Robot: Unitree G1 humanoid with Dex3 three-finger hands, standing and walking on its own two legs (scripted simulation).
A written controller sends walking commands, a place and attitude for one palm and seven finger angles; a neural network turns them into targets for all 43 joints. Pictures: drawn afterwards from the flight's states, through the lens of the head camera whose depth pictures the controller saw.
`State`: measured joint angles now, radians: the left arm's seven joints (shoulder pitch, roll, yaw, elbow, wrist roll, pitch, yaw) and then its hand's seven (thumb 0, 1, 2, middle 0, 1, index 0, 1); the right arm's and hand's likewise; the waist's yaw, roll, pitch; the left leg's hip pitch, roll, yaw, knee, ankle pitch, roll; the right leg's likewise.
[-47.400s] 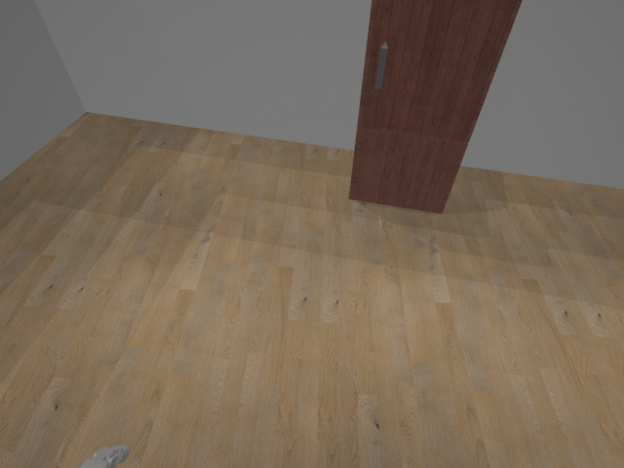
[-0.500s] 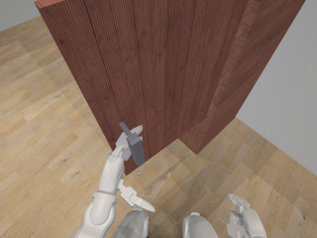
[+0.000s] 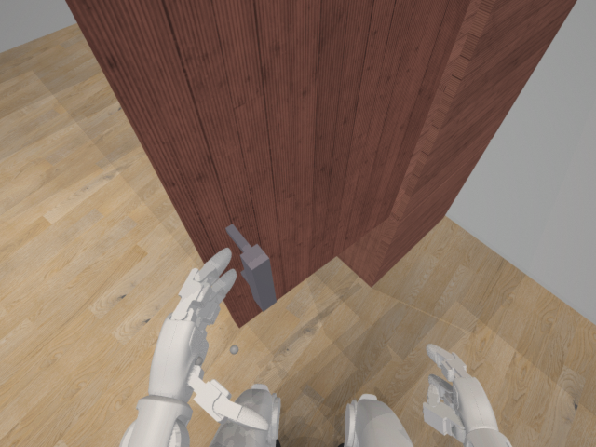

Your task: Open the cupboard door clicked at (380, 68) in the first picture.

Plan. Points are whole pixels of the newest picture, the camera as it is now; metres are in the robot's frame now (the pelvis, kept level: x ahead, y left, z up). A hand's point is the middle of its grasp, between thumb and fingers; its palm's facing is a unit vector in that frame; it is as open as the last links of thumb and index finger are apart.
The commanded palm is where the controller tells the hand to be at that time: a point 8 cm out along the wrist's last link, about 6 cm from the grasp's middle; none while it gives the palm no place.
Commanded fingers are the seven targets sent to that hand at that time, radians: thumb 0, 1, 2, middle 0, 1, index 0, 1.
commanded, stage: slide the hand sideways off the handle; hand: left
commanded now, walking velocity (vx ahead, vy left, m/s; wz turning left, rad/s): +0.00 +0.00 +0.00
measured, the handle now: (250, 269) +0.33 +0.09 +0.03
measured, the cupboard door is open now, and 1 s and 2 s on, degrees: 86 85 85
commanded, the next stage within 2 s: draw the hand back to the body in 0.52 s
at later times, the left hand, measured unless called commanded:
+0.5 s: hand (188, 376) +0.20 +0.14 +0.03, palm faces -0.03 -1.00 -0.05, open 16.3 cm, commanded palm +0.17 +0.20 +0.04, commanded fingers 0.00 -0.50 0.30 -0.15 -0.30 -0.15 -0.30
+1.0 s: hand (130, 377) +0.19 +0.17 +0.11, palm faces -0.04 -1.00 -0.06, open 16.3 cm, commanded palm +0.16 +0.23 +0.12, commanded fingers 0.00 -0.50 0.30 -0.15 -0.30 -0.15 -0.30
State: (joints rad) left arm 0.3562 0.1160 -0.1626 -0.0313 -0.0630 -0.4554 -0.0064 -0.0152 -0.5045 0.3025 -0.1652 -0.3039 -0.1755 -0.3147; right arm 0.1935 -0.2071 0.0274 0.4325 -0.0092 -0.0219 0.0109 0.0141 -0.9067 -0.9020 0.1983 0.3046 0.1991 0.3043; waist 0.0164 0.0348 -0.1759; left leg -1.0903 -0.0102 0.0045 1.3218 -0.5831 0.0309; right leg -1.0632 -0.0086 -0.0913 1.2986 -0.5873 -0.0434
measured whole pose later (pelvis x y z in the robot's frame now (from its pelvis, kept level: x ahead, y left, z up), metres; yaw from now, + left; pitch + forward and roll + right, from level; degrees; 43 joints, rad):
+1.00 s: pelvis +0.01 +0.00 +0.04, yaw +0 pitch +15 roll -2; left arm 0.62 0.25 0.10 -0.27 -0.27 -0.28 -0.23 -0.01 -0.50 0.30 -0.15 -0.30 -0.15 -0.30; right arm 0.27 -0.22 0.03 0.40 0.05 -0.05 -0.07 0.02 -0.90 -0.90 0.20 0.30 0.20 0.30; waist 0.01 0.06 -0.19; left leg -0.88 0.00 -0.02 1.17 -0.54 0.03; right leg -0.84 0.01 -0.11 1.11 -0.53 -0.04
